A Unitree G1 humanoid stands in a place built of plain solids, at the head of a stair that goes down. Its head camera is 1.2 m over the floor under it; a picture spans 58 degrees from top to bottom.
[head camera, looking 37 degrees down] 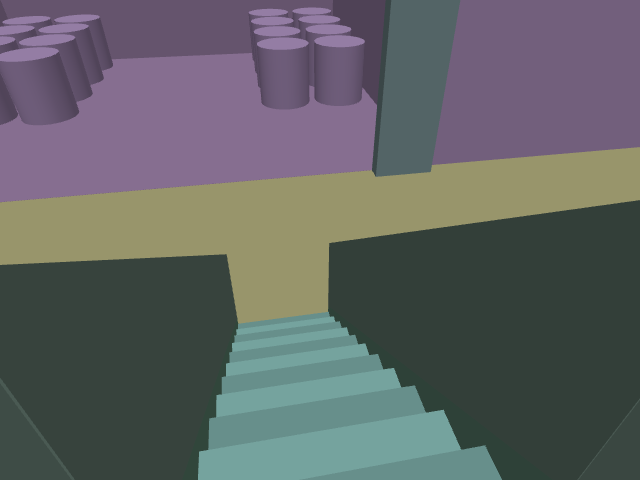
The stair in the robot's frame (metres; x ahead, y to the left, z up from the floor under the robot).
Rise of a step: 0.20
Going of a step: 0.26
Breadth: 0.97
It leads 10 degrees to the left of straight ahead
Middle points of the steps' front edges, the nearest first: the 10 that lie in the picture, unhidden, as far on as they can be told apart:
0.90 -0.02 -0.40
1.15 0.02 -0.60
1.41 0.07 -0.81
1.66 0.11 -1.01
1.91 0.16 -1.21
2.16 0.20 -1.41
2.42 0.25 -1.61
2.67 0.29 -1.82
2.92 0.34 -2.02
3.17 0.38 -2.22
